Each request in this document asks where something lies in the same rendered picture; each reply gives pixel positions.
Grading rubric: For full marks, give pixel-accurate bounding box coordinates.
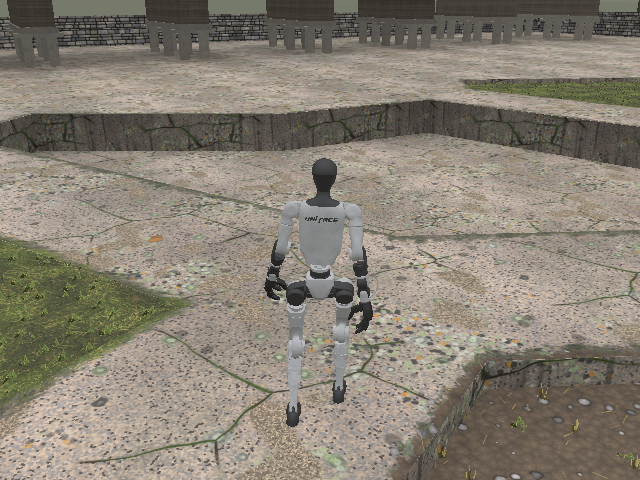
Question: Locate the robot right forearm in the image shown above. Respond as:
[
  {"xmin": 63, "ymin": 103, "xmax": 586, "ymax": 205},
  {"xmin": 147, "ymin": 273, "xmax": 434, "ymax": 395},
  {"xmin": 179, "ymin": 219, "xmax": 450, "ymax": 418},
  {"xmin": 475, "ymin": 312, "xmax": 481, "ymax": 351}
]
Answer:
[{"xmin": 353, "ymin": 246, "xmax": 371, "ymax": 303}]

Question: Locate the left robot upper arm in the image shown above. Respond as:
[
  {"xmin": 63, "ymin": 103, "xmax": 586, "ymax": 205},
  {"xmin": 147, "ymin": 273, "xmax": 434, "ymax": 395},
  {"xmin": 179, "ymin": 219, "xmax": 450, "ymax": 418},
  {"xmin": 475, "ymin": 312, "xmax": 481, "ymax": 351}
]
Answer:
[{"xmin": 275, "ymin": 201, "xmax": 302, "ymax": 255}]

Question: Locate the left robot hand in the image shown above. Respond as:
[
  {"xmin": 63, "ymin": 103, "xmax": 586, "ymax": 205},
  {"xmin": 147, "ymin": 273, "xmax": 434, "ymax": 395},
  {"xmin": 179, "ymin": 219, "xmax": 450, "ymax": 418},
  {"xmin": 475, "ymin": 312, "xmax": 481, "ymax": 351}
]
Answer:
[{"xmin": 264, "ymin": 278, "xmax": 287, "ymax": 300}]

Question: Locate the robot head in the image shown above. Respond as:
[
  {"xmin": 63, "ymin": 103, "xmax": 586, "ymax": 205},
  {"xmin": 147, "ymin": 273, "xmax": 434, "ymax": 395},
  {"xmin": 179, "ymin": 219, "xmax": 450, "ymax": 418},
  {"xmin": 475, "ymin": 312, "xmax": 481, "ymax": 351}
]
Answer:
[{"xmin": 306, "ymin": 158, "xmax": 340, "ymax": 207}]

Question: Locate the robot left forearm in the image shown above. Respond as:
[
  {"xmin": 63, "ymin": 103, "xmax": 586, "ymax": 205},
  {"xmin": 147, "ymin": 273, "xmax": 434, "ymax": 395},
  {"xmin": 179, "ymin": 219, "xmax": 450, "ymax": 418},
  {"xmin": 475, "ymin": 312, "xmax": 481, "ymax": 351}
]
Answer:
[{"xmin": 266, "ymin": 239, "xmax": 285, "ymax": 281}]

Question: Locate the right robot upper arm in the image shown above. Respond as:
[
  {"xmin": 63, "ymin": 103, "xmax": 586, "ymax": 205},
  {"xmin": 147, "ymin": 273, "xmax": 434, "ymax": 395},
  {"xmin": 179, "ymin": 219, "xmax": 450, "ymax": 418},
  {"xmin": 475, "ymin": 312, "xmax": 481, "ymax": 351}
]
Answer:
[{"xmin": 343, "ymin": 202, "xmax": 364, "ymax": 261}]

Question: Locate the right robot hand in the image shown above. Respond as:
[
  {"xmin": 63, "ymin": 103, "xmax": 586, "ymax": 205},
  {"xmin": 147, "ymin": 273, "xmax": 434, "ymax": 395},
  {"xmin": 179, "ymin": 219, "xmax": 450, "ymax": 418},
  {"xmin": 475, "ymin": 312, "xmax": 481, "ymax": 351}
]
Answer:
[{"xmin": 348, "ymin": 301, "xmax": 373, "ymax": 334}]

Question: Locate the robot left shin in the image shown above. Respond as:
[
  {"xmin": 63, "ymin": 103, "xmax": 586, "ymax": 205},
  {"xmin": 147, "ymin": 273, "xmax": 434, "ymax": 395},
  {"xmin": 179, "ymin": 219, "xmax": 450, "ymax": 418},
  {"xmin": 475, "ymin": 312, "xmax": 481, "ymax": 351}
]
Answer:
[{"xmin": 287, "ymin": 340, "xmax": 302, "ymax": 413}]

